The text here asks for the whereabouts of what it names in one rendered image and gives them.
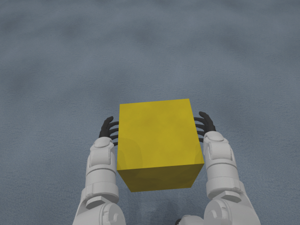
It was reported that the robot right upper arm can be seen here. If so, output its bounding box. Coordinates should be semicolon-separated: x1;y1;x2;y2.
203;198;261;225

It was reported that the right robot hand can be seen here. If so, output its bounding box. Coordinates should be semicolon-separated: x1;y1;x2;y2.
194;112;216;143

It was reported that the left robot hand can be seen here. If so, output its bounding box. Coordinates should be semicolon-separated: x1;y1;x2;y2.
99;116;119;146

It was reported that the robot right thigh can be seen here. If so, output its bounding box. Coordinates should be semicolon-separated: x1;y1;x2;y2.
178;216;204;225

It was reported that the robot right forearm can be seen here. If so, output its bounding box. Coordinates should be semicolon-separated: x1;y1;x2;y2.
203;131;255;211

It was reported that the robot left forearm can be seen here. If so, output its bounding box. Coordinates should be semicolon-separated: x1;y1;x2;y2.
75;137;119;218

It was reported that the robot left upper arm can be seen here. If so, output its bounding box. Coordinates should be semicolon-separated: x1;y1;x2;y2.
72;202;126;225

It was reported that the carton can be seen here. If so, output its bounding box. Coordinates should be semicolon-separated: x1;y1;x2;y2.
117;98;204;192

